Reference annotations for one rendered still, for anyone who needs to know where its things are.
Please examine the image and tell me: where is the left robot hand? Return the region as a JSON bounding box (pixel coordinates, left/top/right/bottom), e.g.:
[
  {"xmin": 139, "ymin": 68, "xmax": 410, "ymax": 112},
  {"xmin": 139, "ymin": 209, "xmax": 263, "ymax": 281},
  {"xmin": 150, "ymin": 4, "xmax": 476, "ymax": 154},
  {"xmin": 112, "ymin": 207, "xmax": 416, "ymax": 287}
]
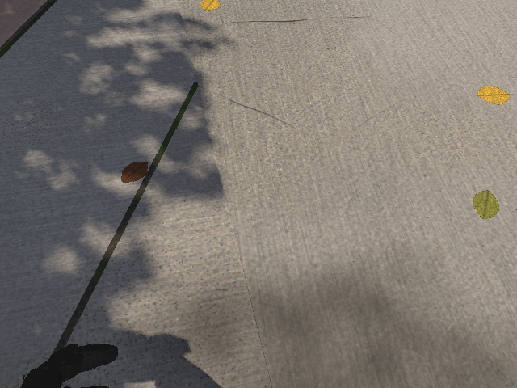
[{"xmin": 20, "ymin": 344, "xmax": 118, "ymax": 388}]

